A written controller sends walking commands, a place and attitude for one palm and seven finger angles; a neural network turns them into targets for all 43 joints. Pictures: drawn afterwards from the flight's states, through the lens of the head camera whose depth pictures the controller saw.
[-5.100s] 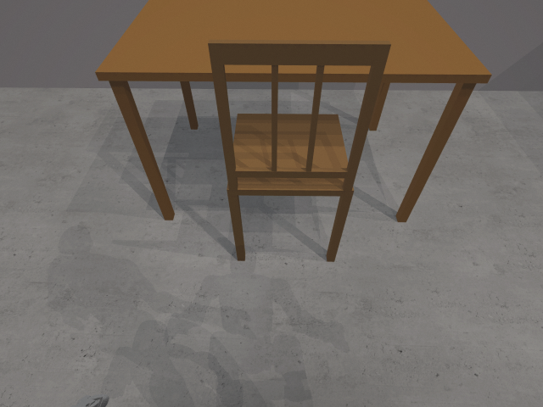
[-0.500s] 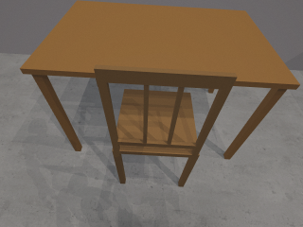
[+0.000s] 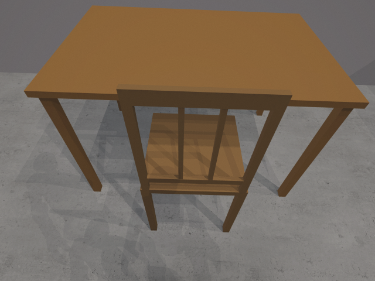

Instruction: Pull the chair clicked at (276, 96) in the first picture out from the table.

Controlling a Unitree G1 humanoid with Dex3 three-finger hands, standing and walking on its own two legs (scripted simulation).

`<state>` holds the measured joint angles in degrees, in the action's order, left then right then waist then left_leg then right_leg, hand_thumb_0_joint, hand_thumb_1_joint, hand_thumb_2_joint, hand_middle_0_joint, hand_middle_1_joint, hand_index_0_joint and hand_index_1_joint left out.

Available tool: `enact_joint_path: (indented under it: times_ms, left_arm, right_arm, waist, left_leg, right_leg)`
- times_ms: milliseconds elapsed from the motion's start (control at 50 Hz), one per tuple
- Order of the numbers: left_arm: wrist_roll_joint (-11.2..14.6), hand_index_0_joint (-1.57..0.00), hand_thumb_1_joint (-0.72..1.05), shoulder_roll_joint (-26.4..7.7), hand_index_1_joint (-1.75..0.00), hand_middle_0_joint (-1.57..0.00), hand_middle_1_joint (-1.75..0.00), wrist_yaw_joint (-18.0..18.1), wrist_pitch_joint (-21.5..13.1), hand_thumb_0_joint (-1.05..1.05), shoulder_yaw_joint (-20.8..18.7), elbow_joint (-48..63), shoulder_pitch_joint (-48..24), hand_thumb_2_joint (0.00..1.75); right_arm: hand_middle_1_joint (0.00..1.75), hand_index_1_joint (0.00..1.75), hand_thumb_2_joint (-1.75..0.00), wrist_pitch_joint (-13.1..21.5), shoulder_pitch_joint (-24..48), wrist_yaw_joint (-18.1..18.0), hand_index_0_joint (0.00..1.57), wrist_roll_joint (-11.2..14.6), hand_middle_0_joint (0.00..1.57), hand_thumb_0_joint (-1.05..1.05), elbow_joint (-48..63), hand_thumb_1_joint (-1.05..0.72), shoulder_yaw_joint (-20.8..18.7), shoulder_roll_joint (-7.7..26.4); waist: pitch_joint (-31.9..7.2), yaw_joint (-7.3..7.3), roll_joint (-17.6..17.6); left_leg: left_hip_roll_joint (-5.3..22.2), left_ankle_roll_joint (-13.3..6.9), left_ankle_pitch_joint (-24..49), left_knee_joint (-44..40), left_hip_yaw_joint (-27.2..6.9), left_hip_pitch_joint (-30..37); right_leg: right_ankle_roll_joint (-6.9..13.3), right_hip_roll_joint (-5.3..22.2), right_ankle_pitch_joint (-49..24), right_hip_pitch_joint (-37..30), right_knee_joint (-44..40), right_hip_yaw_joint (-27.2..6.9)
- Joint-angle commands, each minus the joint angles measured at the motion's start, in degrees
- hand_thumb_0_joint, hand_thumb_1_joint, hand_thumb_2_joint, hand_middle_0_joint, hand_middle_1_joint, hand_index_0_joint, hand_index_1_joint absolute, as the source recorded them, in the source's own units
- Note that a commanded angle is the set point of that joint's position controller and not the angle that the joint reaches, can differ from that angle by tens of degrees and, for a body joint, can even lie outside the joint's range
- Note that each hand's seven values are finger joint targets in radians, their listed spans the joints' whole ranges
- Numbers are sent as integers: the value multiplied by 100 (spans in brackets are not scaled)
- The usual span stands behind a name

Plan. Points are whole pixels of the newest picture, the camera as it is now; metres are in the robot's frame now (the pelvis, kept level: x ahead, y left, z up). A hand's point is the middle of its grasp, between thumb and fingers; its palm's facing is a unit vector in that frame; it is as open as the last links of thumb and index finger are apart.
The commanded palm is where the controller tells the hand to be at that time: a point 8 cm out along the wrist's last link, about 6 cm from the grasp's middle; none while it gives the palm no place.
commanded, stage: shuffle to correct the standing spot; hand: left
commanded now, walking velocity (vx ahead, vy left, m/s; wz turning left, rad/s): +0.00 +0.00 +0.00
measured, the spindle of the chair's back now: (181, 147) +0.49 +0.05 -0.07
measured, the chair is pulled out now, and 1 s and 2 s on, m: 0.00 0.00 0.00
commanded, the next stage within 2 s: come to a stop and stand still in 0.24 s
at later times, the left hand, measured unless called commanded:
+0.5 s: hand out of the picture -0.03 +0.11 -0.18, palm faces +0.06 -0.98 -0.18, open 7.3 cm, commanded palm none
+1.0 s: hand out of the picture +0.05 +0.17 -0.18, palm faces +0.02 -0.95 -0.30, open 7.3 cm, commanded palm none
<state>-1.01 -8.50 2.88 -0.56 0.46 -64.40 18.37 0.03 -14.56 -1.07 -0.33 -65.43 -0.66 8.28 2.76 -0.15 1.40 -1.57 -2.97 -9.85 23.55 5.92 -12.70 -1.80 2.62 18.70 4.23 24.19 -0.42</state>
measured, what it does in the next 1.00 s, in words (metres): stands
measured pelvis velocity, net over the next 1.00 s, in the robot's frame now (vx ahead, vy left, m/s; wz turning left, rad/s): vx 0.02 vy -0.04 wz -0.02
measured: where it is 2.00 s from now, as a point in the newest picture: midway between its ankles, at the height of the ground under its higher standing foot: outside the picture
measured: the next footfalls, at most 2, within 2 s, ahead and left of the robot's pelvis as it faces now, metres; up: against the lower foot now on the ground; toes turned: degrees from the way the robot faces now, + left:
none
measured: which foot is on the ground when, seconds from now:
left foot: down 0.00-1.00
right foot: down 0.00-1.00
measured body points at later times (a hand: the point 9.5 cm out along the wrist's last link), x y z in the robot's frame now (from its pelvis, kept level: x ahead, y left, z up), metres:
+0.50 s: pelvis +0.05 -0.04 -0.01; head +0.07 -0.04 +0.44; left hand -0.03 +0.17 -0.16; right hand +0.04 -0.26 -0.17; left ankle +0.03 +0.09 -0.74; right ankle -0.06 -0.14 -0.74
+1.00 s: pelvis +0.02 -0.04 -0.01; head +0.05 -0.04 +0.44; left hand +0.04 +0.22 -0.16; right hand +0.11 -0.27 -0.16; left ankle +0.03 +0.09 -0.74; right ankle -0.06 -0.13 -0.74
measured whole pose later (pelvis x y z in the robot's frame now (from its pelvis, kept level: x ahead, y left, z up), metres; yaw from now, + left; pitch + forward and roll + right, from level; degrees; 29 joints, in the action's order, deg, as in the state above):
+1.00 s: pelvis +0.02 -0.04 -0.01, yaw -1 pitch -1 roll +2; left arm -1.2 -12.5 3.6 1.3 -1.2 -57.2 14.7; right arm -1.6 -7.6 -1.4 -0.5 -57.0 -1.2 10.5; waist 4.4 -1.5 1.4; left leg 0.2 0.1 -14.7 30.2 4.7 -14.4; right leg 1.2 1.3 25.1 6.7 32.3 0.8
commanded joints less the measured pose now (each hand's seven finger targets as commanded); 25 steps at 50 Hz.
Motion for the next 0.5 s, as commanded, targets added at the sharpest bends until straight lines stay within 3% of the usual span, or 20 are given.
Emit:
enact_joint_path:
  times_ms: [0,40,120,180,220,260,280,320,340,360,400,420,440,460,480]
  left_arm:
    - [-17,-20,90,-505,-30,-20,-30,7,-45,0,-99,85,597,90]
    - [-16,-20,90,-442,-30,-20,-30,-8,-41,0,-94,39,659,90]
    - [-61,-20,90,-404,-30,-20,-30,-67,17,0,-125,69,717,90]
    - [-74,-20,90,-351,-30,-20,-30,-105,19,0,-149,74,870,90]
    - [-70,-20,90,-328,-30,-20,-30,-110,-4,0,-161,71,954,90]
    - [-47,-20,90,-372,-30,-20,-30,-96,-70,0,-183,41,1037,90]
    - [-30,-20,90,-451,-30,-20,-30,-91,-97,0,-207,12,1057,90]
    - [-6,-20,90,-552,-30,-20,-30,-46,-140,0,-250,-57,1172,90]
    - [-4,-20,90,-543,-30,-20,-30,-25,-166,0,-251,-72,1194,90]
    - [-5,-20,90,-505,-30,-20,-30,-2,-188,0,-243,-72,1162,90]
    - [8,-20,90,-446,-30,-20,-30,29,-206,0,-218,-77,1113,90]
    - [17,-20,90,-480,-30,-20,-30,44,-223,0,-222,-47,1042,90]
    - [37,-20,90,-488,-30,-20,-30,61,-221,0,-223,-9,967,90]
    - [50,-20,90,-475,-30,-20,-30,80,-194,0,-226,14,899,90]
    - [38,-20,90,-465,-30,-20,-30,91,-160,0,-229,47,860,90]
  right_arm:
    - [30,30,-90,92,-345,-16,20,31,20,0,166,-90,-100,605]
    - [30,30,-90,81,-433,-15,20,11,20,0,110,-90,-108,585]
    - [30,30,-90,12,-510,1,20,-16,20,0,91,-90,-216,729]
    - [30,30,-90,24,-510,5,20,-13,20,0,112,-90,-262,757]
    - [30,30,-90,40,-509,4,20,-27,20,0,147,-90,-284,719]
    - [30,30,-90,70,-465,-1,20,-18,20,0,198,-90,-267,557]
    - [30,30,-90,84,-444,1,20,0,20,0,217,-90,-235,411]
    - [30,30,-90,139,-265,-1,20,-34,20,0,313,-90,-190,278]
    - [30,30,-90,173,-165,-10,20,-49,20,0,325,-90,-167,261]
    - [30,30,-90,190,-166,-27,20,-44,20,0,284,-90,-137,234]
    - [30,30,-90,215,-326,-79,20,-4,20,0,124,-90,-88,231]
    - [30,30,-90,223,-558,-117,20,9,20,0,42,-90,-92,328]
    - [30,30,-90,216,-704,-157,20,22,20,0,-17,-90,-104,416]
    - [30,30,-90,185,-723,-188,20,34,20,0,-22,-90,-111,475]
    - [30,30,-90,150,-638,-199,20,56,20,0,18,-90,-120,496]
  waist:
    - [261,2,-192]
    - [192,35,-228]
    - [465,35,-416]
    - [507,-37,-509]
    - [454,-49,-393]
    - [431,-60,33]
    - [507,-56,424]
    - [465,-62,969]
    - [437,-62,885]
    - [392,-29,675]
    - [103,59,52]
    - [-215,129,-74]
    - [-421,153,-262]
    - [-406,142,-385]
    - [-198,83,-279]
  left_leg:
    - [743,107,141,-583,-825,543]
    - [767,117,-574,-729,-913,585]
    - [971,26,-2395,-1200,-1239,136]
    - [1134,-120,-2736,-1260,-1341,-139]
    - [1041,-106,-2538,-1021,-1249,-227]
    - [748,-7,-1749,-356,-897,-179]
    - [566,53,-1251,89,-597,-256]
    - [325,150,-605,966,-117,-687]
    - [313,187,-354,1137,-47,-769]
    - [364,201,-132,1103,-52,-654]
    - [472,167,1108,807,-163,173]
    - [539,123,2038,827,-175,678]
    - [622,69,2837,881,-177,1014]
    - [722,32,3300,841,-259,1138]
    - [794,26,3457,791,-334,1078]
  right_leg:
    - [214,339,-631,922,-481,-161]
    - [215,266,-277,944,-429,-100]
    - [257,40,579,1182,43,166]
    - [292,-11,550,1163,311,325]
    - [348,-3,464,1100,180,203]
    - [462,200,429,1076,-321,-244]
    - [542,340,387,1006,-594,-489]
    - [775,676,-780,514,-739,-963]
    - [857,777,-1872,307,-574,-1019]
    - [846,790,-2940,194,-342,-870]
    - [586,567,-4645,311,215,-420]
    - [421,457,-5192,349,483,-209]
    - [319,423,-5155,384,594,-110]
    - [290,392,-4671,482,579,-93]
    - [266,348,-4194,599,438,-98]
